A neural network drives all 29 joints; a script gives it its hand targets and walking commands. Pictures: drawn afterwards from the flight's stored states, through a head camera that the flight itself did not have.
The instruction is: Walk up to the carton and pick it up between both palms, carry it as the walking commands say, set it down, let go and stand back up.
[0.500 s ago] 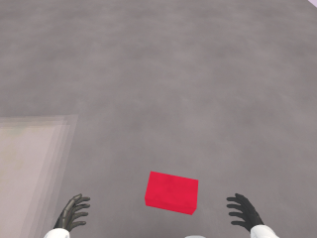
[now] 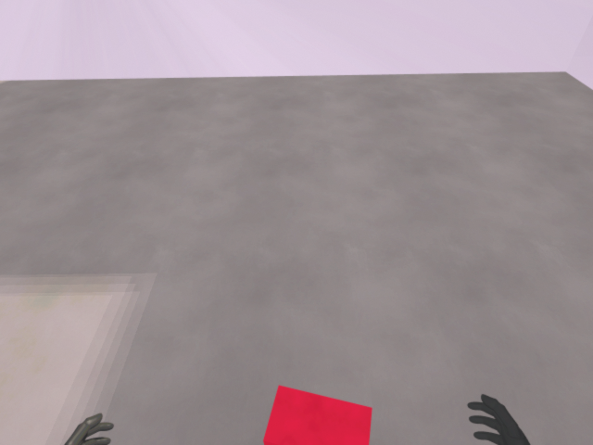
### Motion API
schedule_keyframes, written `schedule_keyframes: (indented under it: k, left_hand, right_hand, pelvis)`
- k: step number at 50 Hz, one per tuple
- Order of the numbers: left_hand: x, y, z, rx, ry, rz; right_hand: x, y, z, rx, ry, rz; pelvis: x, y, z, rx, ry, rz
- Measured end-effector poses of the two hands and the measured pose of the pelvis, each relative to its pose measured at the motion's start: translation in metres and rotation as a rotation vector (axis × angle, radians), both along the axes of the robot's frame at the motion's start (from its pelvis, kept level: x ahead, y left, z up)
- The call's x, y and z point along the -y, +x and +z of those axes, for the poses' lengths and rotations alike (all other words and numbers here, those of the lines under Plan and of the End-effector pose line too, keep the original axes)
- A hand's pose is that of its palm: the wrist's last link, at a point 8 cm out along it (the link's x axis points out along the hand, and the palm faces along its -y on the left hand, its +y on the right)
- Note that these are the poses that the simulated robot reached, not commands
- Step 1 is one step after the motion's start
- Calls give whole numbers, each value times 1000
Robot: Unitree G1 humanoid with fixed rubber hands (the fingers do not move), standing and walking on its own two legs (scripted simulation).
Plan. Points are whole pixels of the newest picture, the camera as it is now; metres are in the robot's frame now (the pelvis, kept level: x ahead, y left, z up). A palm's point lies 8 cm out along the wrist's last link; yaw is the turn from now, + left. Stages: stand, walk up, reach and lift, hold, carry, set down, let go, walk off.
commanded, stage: stand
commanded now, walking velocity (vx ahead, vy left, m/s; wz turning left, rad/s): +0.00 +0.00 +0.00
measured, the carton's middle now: (318, 433) +0.36 -0.05 -0.69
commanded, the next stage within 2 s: none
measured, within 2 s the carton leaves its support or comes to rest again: neither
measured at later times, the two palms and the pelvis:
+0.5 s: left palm out of the picture +0.02 +0.30 -0.09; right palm out of the picture -0.02 -0.30 -0.10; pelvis -0.08 +0.00 +0.00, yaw +0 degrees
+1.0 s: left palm out of the picture +0.00 +0.33 -0.10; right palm out of the picture -0.01 -0.26 -0.11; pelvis -0.08 +0.03 +0.00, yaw -1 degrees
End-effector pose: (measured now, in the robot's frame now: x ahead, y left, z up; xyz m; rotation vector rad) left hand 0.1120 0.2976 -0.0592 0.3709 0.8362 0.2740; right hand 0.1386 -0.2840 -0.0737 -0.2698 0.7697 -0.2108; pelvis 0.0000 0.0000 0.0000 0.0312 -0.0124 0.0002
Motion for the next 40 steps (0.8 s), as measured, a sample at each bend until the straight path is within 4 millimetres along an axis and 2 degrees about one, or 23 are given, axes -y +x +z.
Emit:
schedule_keyframes:
  k: [7,15,23,27,32,40]
  left_hand:
    - [16,-42,-14,-46,-39,19]
    - [18,-80,-22,-61,-67,24]
    - [0,-94,-28,-82,-79,-1]
    - [-7,-97,-31,-104,-85,-20]
    - [-13,-102,-35,-137,-90,-35]
    - [-24,-114,-40,-192,-92,-21]
  right_hand:
    - [3,-26,-8,-32,-3,34]
    - [10,-79,-18,-116,-16,40]
    - [14,-145,-21,-217,-45,3]
    - [12,-168,-23,-257,-58,-16]
    - [5,-180,-27,-285,-55,-31]
    - [-14,-172,-33,-283,-27,-14]
  pelvis:
    - [8,-25,-2,0,-25,22]
    - [10,-52,-1,17,-40,21]
    - [1,-71,0,16,-44,7]
    - [-6,-79,0,17,-42,-1]
    - [-14,-84,-1,22,-41,-7]
    - [-24,-84,-1,27,-42,-12]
